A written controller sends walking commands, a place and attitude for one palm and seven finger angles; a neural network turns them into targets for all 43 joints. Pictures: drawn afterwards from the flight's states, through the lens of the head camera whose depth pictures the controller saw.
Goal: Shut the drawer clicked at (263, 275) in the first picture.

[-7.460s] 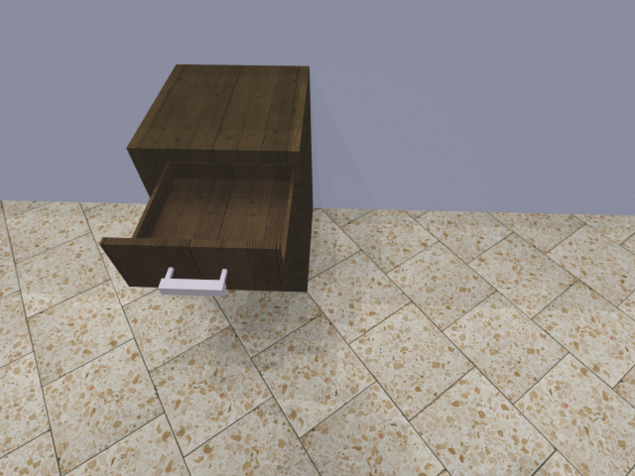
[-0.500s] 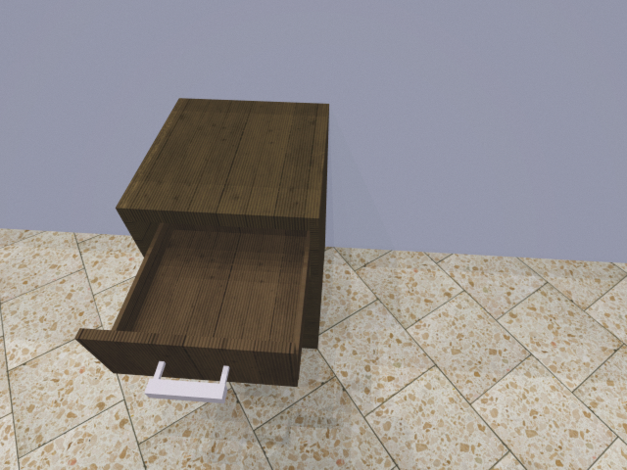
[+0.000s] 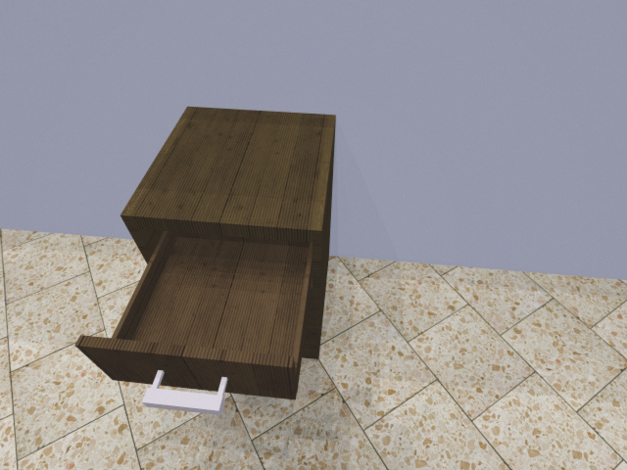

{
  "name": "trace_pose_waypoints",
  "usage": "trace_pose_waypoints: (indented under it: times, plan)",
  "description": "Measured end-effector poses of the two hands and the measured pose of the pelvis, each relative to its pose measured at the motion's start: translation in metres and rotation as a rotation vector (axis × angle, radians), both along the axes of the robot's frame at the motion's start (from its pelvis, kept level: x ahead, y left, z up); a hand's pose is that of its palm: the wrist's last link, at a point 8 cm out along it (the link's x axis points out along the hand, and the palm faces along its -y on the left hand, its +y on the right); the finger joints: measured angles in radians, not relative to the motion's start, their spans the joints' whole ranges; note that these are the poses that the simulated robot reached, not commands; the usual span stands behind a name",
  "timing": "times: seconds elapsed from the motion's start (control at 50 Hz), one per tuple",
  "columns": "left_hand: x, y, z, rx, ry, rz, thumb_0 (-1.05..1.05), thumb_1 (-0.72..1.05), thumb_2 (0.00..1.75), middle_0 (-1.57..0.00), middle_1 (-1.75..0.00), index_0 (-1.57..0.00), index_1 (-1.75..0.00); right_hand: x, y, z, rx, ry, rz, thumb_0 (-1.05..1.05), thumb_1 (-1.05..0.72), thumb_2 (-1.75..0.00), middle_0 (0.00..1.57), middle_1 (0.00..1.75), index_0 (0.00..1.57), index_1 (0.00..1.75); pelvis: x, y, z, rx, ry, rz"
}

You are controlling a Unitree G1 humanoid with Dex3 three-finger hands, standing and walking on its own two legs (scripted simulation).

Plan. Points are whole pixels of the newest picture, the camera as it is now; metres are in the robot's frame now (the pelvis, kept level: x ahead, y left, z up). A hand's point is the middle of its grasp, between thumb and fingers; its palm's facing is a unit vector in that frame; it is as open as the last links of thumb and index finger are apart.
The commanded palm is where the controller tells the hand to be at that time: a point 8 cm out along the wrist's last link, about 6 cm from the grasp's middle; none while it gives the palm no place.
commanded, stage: look again from close up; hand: left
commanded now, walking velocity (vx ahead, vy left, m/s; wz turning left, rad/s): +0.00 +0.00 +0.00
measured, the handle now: (188, 389) +0.30 +0.25 -0.25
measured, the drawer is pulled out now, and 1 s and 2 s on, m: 0.28 0.28 0.28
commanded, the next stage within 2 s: raise the hand and make a fist in 0.58 s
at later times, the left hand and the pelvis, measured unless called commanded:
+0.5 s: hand out of the picture -0.01 +0.19 -0.18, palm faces +0.02 -0.99 -0.15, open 7.3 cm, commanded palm none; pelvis +0.00 +0.04 +0.00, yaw -1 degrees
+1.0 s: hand (184, 422) +0.18 +0.17 -0.02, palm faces +0.01 -1.00 +0.09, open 6.5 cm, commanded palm +0.08 +0.25 -0.09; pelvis -0.04 +0.04 -0.04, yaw +2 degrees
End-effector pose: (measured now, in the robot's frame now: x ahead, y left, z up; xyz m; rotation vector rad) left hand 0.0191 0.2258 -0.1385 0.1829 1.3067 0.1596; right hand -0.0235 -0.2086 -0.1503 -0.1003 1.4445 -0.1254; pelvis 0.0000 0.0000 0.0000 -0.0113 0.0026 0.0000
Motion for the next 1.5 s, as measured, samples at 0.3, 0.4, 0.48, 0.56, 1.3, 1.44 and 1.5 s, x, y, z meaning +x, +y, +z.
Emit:
trace_pose_waypoints:
  times: [0.3, 0.4, 0.48, 0.56, 1.3, 1.44, 1.5]
  plan:
    - [-0.017, 0.012, -0.008, -0.034, 0.056, 0.016, 0.01, 0.94, 0.89, -0.2, -0.3, -0.2, -0.3, -0.015, 0.021, 0.004, -0.026, 0.033, -0.026, 0.0, -0.91, -0.9, 0.2, 0.3, 0.2, 0.3, 0.005, 0.021, 0.001, -0.008, -0.018, -0.008]
    - [-0.028, 0.014, -0.01, -0.054, 0.079, 0.023, 0.01, 0.93, 0.9, -0.2, -0.3, -0.2, -0.3, -0.012, 0.029, 0.004, -0.035, 0.015, -0.024, 0.0, -0.91, -0.9, 0.2, 0.3, 0.2, 0.3, 0.004, 0.03, 0.0, -0.01, -0.028, -0.012]
    - [-0.036, 0.015, -0.012, -0.069, 0.094, 0.028, 0.01, 0.92, 0.9, -0.2, -0.3, -0.2, -0.3, -0.011, 0.036, 0.004, -0.036, 0.002, -0.022, 0.0, -0.91, -0.9, 0.2, 0.3, 0.2, 0.3, 0.002, 0.036, 0.0, -0.01, -0.035, -0.014]
    - [-0.043, 0.016, -0.013, -0.081, 0.107, 0.031, 0.01, 0.92, 0.9, -0.2, -0.3, -0.2, -0.3, -0.013, 0.044, 0.003, -0.033, -0.002, -0.022, 0.0, -0.91, -0.9, 0.2, 0.3, 0.2, 0.3, 0.0, 0.042, 0.0, -0.01, -0.038, -0.018]
    - [0.047, 0.044, 0.046, -0.016, -1.278, -0.105, 0.03, 0.91, 0.9, -0.65, -0.79, -0.65, -0.78, 0.239, 0.021, -0.016, -0.048, -0.981, 0.391, 0.01, -0.91, -0.9, 0.19, 0.3, 0.2, 0.3, -0.064, 0.002, -0.136, -0.028, 0.349, 0.08]
    - [0.103, 0.018, 0.031, -0.26, -1.205, -0.357, 0.02, 0.91, 0.9, -0.78, -0.94, -0.79, -0.93, 0.177, 0.032, -0.075, 0.055, -0.795, 0.275, 0.01, -0.91, -0.9, 0.2, 0.3, 0.2, 0.3, -0.076, -0.005, -0.145, -0.033, 0.382, 0.08]
    - [0.113, 0.021, 0.016, -0.306, -1.095, -0.289, 0.02, 0.91, 0.9, -0.85, -1.0, -0.85, -1.0, 0.147, 0.015, -0.081, 0.024, -0.713, 0.199, 0.01, -0.9, -0.9, 0.2, 0.31, 0.21, 0.3, -0.077, -0.006, -0.142, -0.024, 0.388, 0.072]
